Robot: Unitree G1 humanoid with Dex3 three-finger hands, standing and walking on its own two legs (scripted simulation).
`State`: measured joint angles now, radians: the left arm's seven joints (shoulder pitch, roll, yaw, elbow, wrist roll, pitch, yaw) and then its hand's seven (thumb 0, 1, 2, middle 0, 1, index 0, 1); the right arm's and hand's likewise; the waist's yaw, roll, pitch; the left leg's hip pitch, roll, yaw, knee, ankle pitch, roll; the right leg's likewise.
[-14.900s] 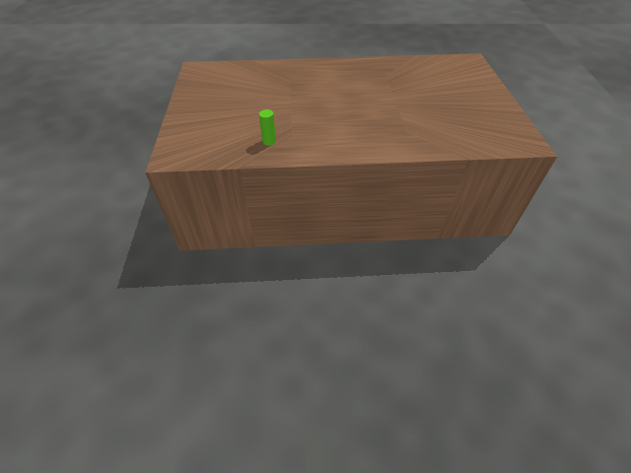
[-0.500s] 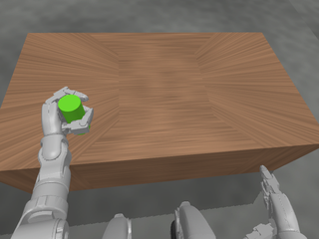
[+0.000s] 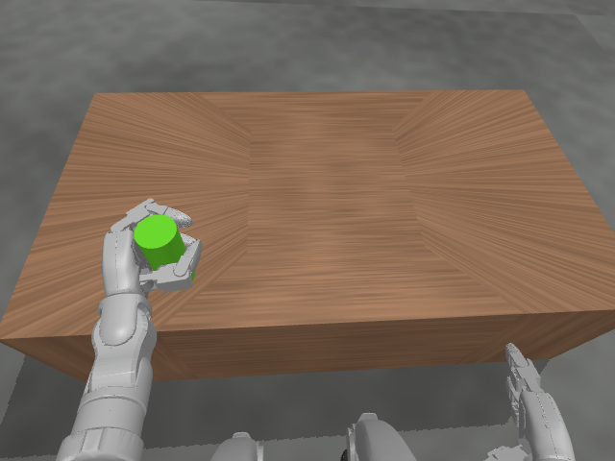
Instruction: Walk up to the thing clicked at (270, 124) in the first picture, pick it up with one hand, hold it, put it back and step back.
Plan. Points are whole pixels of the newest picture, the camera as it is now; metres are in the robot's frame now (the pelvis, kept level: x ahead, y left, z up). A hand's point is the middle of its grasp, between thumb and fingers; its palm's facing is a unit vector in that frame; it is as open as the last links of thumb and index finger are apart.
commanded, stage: lift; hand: left
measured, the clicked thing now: (167, 255) +0.37 +0.18 +0.03
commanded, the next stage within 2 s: hold in 0.10 s
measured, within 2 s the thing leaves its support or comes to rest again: neither
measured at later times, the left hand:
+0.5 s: hand (171, 253) +0.35 +0.17 +0.06, palm faces +0.14 -0.99 -0.02, open 6.4 cm
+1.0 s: hand (164, 256) +0.34 +0.17 +0.08, palm faces +0.16 -0.99 -0.01, open 6.4 cm
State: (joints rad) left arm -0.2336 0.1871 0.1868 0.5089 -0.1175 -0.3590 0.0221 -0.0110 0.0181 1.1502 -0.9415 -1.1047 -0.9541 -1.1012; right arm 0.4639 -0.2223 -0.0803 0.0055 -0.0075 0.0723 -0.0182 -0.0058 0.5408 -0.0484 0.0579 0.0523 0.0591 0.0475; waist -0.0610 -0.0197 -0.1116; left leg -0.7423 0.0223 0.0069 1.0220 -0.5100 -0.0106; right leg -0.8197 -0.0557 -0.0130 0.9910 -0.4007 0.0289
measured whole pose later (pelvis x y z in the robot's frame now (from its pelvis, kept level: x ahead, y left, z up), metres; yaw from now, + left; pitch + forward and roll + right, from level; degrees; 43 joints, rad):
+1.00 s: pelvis +0.01 +0.00 +0.02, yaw +0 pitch +9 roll +0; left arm -0.10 0.16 0.13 0.34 -0.13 -0.27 0.04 -0.01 0.02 1.15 -0.94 -1.11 -0.95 -1.10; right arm 0.43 -0.22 -0.08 0.13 0.01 0.06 -0.04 -0.01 0.54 -0.05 0.06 0.05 0.06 0.05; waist -0.03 -0.01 -0.09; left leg -0.58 0.02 0.01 0.91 -0.48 0.00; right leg -0.66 -0.06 -0.01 0.88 -0.37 0.04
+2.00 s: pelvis +0.01 +0.00 +0.02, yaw +0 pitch +8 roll +0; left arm -0.12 0.16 0.13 0.37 -0.14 -0.30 0.04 -0.01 0.02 1.15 -0.94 -1.11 -0.95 -1.10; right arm 0.41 -0.22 -0.08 0.18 0.01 0.03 -0.03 -0.01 0.54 -0.05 0.06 0.05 0.06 0.05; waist -0.03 -0.01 -0.08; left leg -0.56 0.02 0.01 0.88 -0.46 -0.01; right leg -0.64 -0.06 -0.01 0.85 -0.36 0.03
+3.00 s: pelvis +0.01 +0.00 +0.02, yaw +0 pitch +8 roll +0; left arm -0.15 0.16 0.13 0.42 -0.14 -0.30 0.03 -0.01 0.02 1.14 -0.93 -1.12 -0.95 -1.11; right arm 0.42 -0.22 -0.07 0.15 0.01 0.04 -0.02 -0.01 0.54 -0.05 0.06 0.05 0.06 0.05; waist -0.03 -0.01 -0.08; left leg -0.54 0.02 0.01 0.86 -0.46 -0.01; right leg -0.62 -0.06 -0.01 0.84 -0.36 0.03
